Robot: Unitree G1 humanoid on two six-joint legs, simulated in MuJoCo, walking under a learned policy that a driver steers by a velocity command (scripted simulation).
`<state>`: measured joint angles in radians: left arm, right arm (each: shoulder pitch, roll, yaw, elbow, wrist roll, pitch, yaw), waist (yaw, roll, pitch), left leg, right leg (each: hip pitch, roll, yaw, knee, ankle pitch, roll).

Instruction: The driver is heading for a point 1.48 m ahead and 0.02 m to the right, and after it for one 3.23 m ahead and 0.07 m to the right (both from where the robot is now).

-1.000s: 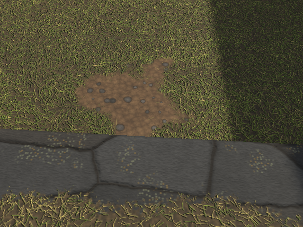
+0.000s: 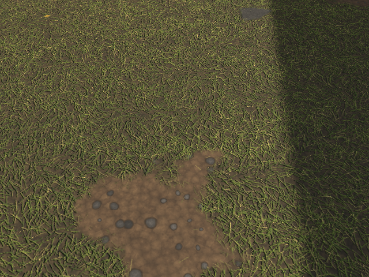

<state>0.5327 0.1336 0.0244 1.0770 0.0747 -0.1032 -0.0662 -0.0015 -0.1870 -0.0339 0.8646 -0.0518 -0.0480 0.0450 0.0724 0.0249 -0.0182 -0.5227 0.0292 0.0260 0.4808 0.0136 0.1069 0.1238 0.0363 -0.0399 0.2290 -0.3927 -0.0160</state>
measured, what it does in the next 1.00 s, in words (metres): goes down: right foot 0.19 m lower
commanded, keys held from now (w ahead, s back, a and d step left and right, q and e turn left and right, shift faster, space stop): w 0.84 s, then no key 0.16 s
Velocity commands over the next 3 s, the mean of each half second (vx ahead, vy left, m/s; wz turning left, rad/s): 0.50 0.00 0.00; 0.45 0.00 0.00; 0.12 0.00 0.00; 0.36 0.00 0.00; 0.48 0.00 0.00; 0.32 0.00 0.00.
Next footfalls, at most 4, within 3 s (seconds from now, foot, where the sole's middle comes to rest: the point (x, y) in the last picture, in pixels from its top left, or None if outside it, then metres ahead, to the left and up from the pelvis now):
0.72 right None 0.56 -0.20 -0.95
1.10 left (195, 215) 0.84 0.04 -0.95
1.36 right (250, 237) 0.75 -0.20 -0.95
2.18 right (242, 156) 1.19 -0.18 -0.95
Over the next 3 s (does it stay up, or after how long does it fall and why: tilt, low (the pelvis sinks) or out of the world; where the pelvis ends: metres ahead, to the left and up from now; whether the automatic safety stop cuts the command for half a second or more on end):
stays up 1.40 -0.03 -0.17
